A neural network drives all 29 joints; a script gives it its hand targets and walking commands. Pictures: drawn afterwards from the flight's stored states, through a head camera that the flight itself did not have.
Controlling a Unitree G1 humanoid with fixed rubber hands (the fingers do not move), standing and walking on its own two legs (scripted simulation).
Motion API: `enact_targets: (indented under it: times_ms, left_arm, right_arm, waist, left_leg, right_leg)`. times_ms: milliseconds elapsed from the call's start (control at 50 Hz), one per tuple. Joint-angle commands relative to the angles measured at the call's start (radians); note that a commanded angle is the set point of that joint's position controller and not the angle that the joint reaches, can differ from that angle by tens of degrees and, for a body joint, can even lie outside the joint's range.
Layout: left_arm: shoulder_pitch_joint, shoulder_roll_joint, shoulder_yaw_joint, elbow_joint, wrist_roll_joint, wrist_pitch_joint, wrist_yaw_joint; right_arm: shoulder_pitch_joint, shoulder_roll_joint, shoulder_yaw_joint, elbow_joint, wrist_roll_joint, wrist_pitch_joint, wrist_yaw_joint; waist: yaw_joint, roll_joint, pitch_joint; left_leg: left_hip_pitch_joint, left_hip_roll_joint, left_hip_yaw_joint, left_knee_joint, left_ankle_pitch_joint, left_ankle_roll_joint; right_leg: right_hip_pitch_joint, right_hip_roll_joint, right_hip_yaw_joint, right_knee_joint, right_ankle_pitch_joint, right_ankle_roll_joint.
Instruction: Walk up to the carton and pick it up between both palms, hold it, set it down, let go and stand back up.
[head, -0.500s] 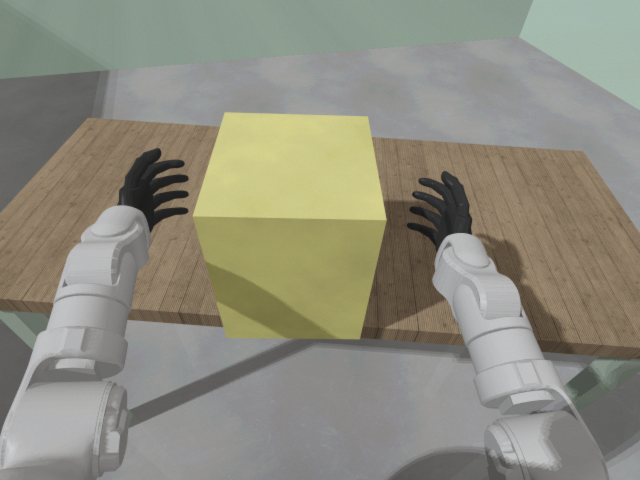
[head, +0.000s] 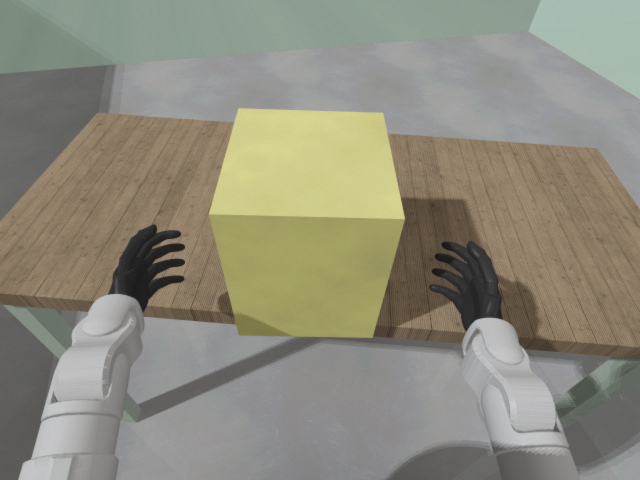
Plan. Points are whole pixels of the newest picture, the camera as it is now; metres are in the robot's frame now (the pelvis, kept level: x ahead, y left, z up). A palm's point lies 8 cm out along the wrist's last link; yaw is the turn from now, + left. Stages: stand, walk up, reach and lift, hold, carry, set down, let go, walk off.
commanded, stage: set down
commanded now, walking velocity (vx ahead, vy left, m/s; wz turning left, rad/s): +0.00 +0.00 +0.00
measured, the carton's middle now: (308, 228) +0.43 +0.03 +0.07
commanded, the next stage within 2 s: let go in 1.22 s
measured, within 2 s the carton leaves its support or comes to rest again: neither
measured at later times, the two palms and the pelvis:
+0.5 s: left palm (123, 373) +0.23 +0.24 +0.03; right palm (468, 363) +0.26 -0.17 +0.02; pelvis +0.01 +0.00 +0.00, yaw +1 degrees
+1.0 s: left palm (150, 415) +0.20 +0.21 -0.01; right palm (497, 410) +0.21 -0.21 -0.02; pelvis +0.01 -0.03 +0.00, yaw +1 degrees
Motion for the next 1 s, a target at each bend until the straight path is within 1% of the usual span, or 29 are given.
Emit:
enact_targets:
  times_ms: [0,60,80,160,200,260,320,340,360,400,420,440,460,480,520,540,560,580,620,660,700,720,740,780,820,840,880,960,980]
  left_arm:
    - [-0.222,0.123,0.027,-0.245,-0.013,-0.082,0.003]
    - [-0.153,0.108,0.014,-0.239,-0.015,-0.103,0.006]
    - [-0.144,0.112,0.011,-0.269,-0.015,-0.112,0.007]
    - [-0.073,0.104,-0.003,-0.304,-0.016,-0.139,0.012]
    - [-0.020,0.100,-0.007,-0.302,-0.018,-0.154,0.014]
    - [0.045,0.091,-0.015,-0.301,-0.020,-0.176,0.011]
    - [0.120,0.088,-0.021,-0.288,-0.012,-0.206,0.006]
    - [0.137,0.091,-0.021,-0.308,-0.012,-0.220,0.007]
    - [0.154,0.091,-0.028,-0.303,-0.017,-0.232,0.006]
    - [0.185,0.099,-0.038,-0.317,-0.022,-0.260,0.009]
    - [0.217,0.101,-0.036,-0.290,-0.016,-0.271,0.009]
    - [0.225,0.103,-0.045,-0.307,-0.025,-0.283,0.010]
    - [0.229,0.104,-0.052,-0.286,-0.024,-0.294,0.008]
    - [0.259,0.110,-0.049,-0.269,-0.025,-0.300,0.007]
    - [0.263,0.115,-0.062,-0.296,-0.036,-0.318,0.009]
    - [0.276,0.122,-0.063,-0.298,-0.040,-0.329,0.011]
    - [0.293,0.133,-0.062,-0.298,-0.043,-0.342,0.010]
    - [0.304,0.131,-0.070,-0.267,-0.048,-0.347,0.007]
    - [0.316,0.139,-0.077,-0.248,-0.050,-0.358,0.004]
    - [0.335,0.140,-0.077,-0.237,-0.044,-0.352,0.003]
    - [0.329,0.147,-0.084,-0.243,-0.046,-0.348,0.004]
    - [0.332,0.153,-0.079,-0.229,-0.046,-0.345,0.004]
    - [0.333,0.147,-0.086,-0.210,-0.037,-0.338,0.004]
    - [0.337,0.136,-0.088,-0.192,-0.027,-0.328,0.003]
    - [0.333,0.138,-0.090,-0.181,-0.018,-0.316,0.006]
    - [0.330,0.141,-0.084,-0.169,-0.011,-0.314,0.007]
    - [0.316,0.130,-0.091,-0.146,0.001,-0.300,0.008]
    - [0.314,0.118,-0.094,-0.110,0.025,-0.288,0.013]
    - [0.318,0.118,-0.093,-0.077,0.035,-0.285,0.012]
  right_arm:
    - [-0.204,-0.070,-0.031,-0.210,-0.021,-0.071,0.015]
    - [-0.158,-0.072,-0.030,-0.197,-0.034,-0.089,0.028]
    - [-0.157,-0.066,-0.024,-0.206,-0.036,-0.097,0.031]
    - [-0.105,-0.067,-0.027,-0.221,-0.045,-0.122,0.046]
    - [-0.064,-0.069,-0.030,-0.228,-0.055,-0.140,0.048]
    - [-0.010,-0.064,-0.025,-0.208,-0.057,-0.157,0.057]
    - [0.052,-0.059,-0.018,-0.199,-0.066,-0.179,0.064]
    - [0.061,-0.056,-0.018,-0.192,-0.064,-0.190,0.067]
    - [0.086,-0.060,-0.019,-0.198,-0.067,-0.198,0.069]
    - [0.117,-0.061,-0.010,-0.199,-0.073,-0.217,0.075]
    - [0.138,-0.058,-0.022,-0.191,-0.079,-0.224,0.077]
    - [0.145,-0.059,-0.008,-0.194,-0.077,-0.233,0.079]
    - [0.166,-0.054,-0.007,-0.177,-0.081,-0.239,0.080]
    - [0.171,-0.055,-0.011,-0.183,-0.077,-0.245,0.080]
    - [0.191,-0.056,-0.005,-0.197,-0.076,-0.261,0.078]
    - [0.216,-0.051,-0.010,-0.202,-0.077,-0.267,0.078]
    - [0.232,-0.051,-0.012,-0.204,-0.078,-0.277,0.079]
    - [0.243,-0.057,-0.010,-0.186,-0.088,-0.279,0.077]
    - [0.274,-0.046,0.000,-0.176,-0.087,-0.282,0.077]
    - [0.285,-0.051,0.004,-0.160,-0.087,-0.278,0.079]
    - [0.286,-0.055,0.001,-0.180,-0.093,-0.280,0.078]
    - [0.288,-0.057,-0.003,-0.169,-0.100,-0.279,0.080]
    - [0.293,-0.058,-0.001,-0.154,-0.102,-0.275,0.082]
    - [0.298,-0.051,0.001,-0.148,-0.109,-0.270,0.084]
    - [0.286,-0.053,-0.003,-0.147,-0.112,-0.264,0.089]
    - [0.285,-0.049,-0.005,-0.129,-0.115,-0.263,0.091]
    - [0.283,-0.044,-0.002,-0.102,-0.128,-0.255,0.097]
    - [0.272,-0.057,-0.012,-0.078,-0.148,-0.265,0.107]
    - [0.274,-0.061,-0.014,-0.047,-0.150,-0.267,0.109]
  waist:
    - [0.003,0.067,-0.260]
    - [0.009,0.063,-0.240]
    - [0.016,0.069,-0.249]
    - [0.024,0.076,-0.222]
    - [0.023,0.068,-0.216]
    - [0.037,0.071,-0.193]
    - [0.034,0.071,-0.170]
    - [0.043,0.085,-0.183]
    - [0.036,0.073,-0.178]
    - [0.044,0.077,-0.187]
    - [0.037,0.071,-0.181]
    - [0.047,0.073,-0.183]
    - [0.040,0.070,-0.161]
    - [0.043,0.073,-0.160]
    - [0.047,0.075,-0.178]
    - [0.034,0.069,-0.183]
    - [0.035,0.072,-0.184]
    - [0.035,0.053,-0.169]
    - [0.034,0.052,-0.152]
    - [0.045,0.060,-0.133]
    - [0.032,0.043,-0.140]
    - [0.038,0.045,-0.130]
    - [0.028,0.049,-0.109]
    - [0.035,0.047,-0.100]
    - [0.031,0.043,-0.107]
    - [0.037,0.041,-0.099]
    - [0.033,0.036,-0.078]
    - [0.035,0.010,-0.096]
    - [0.032,0.014,-0.079]
  left_leg:
    - [0.064,0.043,-0.053,-0.022,0.248,-0.087]
    - [0.071,0.049,-0.061,-0.033,0.230,-0.087]
    - [0.075,0.048,-0.063,-0.029,0.232,-0.090]
    - [0.067,0.058,-0.074,-0.034,0.245,-0.095]
    - [0.071,0.053,-0.065,-0.032,0.267,-0.097]
    - [0.063,0.061,-0.069,-0.035,0.265,-0.101]
    - [0.060,0.054,-0.062,-0.027,0.290,-0.101]
    - [0.062,0.059,-0.068,-0.026,0.292,-0.104]
    - [0.064,0.054,-0.062,-0.022,0.307,-0.103]
    - [0.064,0.057,-0.066,-0.017,0.308,-0.104]
    - [0.058,0.056,-0.065,-0.012,0.312,-0.104]
    - [0.055,0.057,-0.063,-0.008,0.311,-0.104]
    - [0.039,0.054,-0.062,-0.008,0.304,-0.100]
    - [0.037,0.054,-0.057,-0.009,0.299,-0.103]
    - [0.039,0.053,-0.062,-0.003,0.323,-0.103]
    - [0.034,0.051,-0.065,0.003,0.321,-0.102]
    - [0.026,0.049,-0.060,0.006,0.324,-0.099]
    - [0.019,0.048,-0.058,0.004,0.315,-0.098]
    - [-0.002,0.050,-0.060,0.001,0.283,-0.087]
    - [0.001,0.053,-0.065,-0.004,0.268,-0.088]
    - [-0.002,0.050,-0.065,-0.007,0.250,-0.079]
    - [-0.014,0.049,-0.059,-0.012,0.233,-0.077]
    - [-0.019,0.049,-0.060,-0.016,0.217,-0.075]
    - [-0.020,0.049,-0.061,-0.022,0.196,-0.071]
    - [-0.020,0.047,-0.062,-0.024,0.181,-0.066]
    - [-0.028,0.047,-0.060,-0.025,0.173,-0.062]
    - [-0.034,0.047,-0.059,-0.036,0.133,-0.055]
    - [-0.034,0.043,-0.052,-0.035,0.129,-0.049]
    - [-0.041,0.043,-0.049,-0.040,0.121,-0.050]
  right_leg:
    - [0.074,-0.035,0.058,-0.031,0.062,0.006]
    - [0.062,-0.033,0.053,-0.035,0.044,0.001]
    - [0.062,-0.031,0.051,-0.032,0.041,0.000]
    - [0.061,-0.033,0.051,-0.039,0.036,-0.009]
    - [0.057,-0.030,0.051,-0.039,0.058,-0.009]
    - [0.065,-0.030,0.051,-0.040,0.052,-0.013]
    - [0.068,-0.030,0.053,-0.044,0.068,-0.016]
    - [0.077,-0.031,0.051,-0.040,0.070,-0.020]
    - [0.076,-0.027,0.047,-0.043,0.078,-0.019]
    - [0.074,-0.024,0.044,-0.036,0.085,-0.021]
    - [0.074,-0.027,0.045,-0.033,0.088,-0.020]
    - [0.077,-0.026,0.043,-0.031,0.084,-0.023]
    - [0.071,-0.027,0.045,-0.033,0.089,-0.023]
    - [0.074,-0.028,0.049,-0.031,0.091,-0.020]
    - [0.083,-0.027,0.047,-0.024,0.117,-0.019]
    - [0.083,-0.029,0.050,-0.023,0.128,-0.020]
    - [0.084,-0.033,0.052,-0.020,0.136,-0.019]
    - [0.075,-0.031,0.048,-0.019,0.132,-0.017]
    - [0.074,-0.040,0.055,-0.018,0.120,-0.014]
    - [0.077,-0.043,0.057,-0.023,0.097,-0.016]
    - [0.070,-0.045,0.058,-0.025,0.091,-0.016]
    - [0.067,-0.047,0.060,-0.024,0.075,-0.015]
    - [0.061,-0.048,0.058,-0.029,0.067,-0.018]
    - [0.053,-0.054,0.063,-0.030,0.049,-0.018]
    - [0.053,-0.058,0.061,-0.031,0.045,-0.018]
    - [0.055,-0.062,0.066,-0.033,0.046,-0.019]
    - [0.048,-0.066,0.061,-0.036,0.011,-0.017]
    - [0.059,-0.069,0.063,-0.032,0.034,-0.016]
    - [0.061,-0.068,0.066,-0.033,0.041,-0.015]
